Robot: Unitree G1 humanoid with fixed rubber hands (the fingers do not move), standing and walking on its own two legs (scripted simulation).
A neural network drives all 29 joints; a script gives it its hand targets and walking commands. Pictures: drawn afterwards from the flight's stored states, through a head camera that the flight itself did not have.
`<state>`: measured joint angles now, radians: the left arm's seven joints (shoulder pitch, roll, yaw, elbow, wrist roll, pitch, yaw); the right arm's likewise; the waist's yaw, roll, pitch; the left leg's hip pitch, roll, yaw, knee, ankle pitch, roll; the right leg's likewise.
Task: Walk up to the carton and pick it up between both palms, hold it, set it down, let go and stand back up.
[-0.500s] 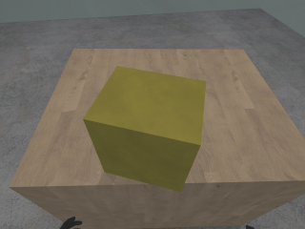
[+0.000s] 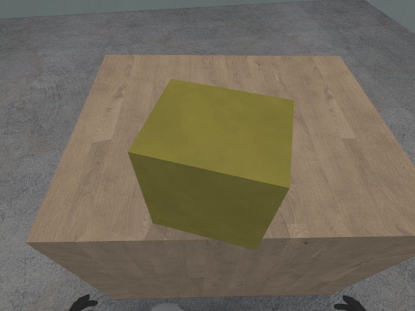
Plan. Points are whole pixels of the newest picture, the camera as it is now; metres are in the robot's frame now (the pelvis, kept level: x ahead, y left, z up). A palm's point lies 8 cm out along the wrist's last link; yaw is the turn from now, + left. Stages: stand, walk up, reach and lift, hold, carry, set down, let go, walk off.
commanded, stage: walk up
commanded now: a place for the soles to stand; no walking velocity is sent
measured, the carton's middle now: (215, 168) +0.36 +0.00 +0.07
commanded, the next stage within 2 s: reach and lift in 1.32 s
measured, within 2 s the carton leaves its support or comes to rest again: neither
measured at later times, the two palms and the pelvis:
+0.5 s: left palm out of the picture +0.08 +0.34 -0.12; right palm out of the picture +0.10 -0.26 -0.09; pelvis +0.00 +0.05 -0.01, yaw +0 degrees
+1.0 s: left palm out of the picture +0.09 +0.33 -0.11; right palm out of the picture +0.08 -0.26 -0.11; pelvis +0.00 +0.04 -0.01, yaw +0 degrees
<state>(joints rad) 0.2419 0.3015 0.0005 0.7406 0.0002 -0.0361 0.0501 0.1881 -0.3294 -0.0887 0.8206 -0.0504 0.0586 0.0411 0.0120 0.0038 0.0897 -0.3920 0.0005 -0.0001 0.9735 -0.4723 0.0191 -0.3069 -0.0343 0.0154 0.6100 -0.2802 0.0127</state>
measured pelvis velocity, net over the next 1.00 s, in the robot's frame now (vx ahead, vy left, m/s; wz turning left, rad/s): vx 0.00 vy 0.04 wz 0.00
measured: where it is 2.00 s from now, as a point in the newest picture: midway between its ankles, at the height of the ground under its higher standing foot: outside the picture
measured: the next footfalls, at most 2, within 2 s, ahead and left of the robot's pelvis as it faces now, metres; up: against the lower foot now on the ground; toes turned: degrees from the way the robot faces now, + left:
left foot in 0.10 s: +0.02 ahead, +0.14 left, +0.00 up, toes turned +0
right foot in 0.52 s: +0.08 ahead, -0.10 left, +0.00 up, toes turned +0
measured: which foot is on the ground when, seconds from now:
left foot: up 0.00-0.08, down 0.10-1.00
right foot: down 0.00-0.10, up 0.12-0.50, down 0.52-1.00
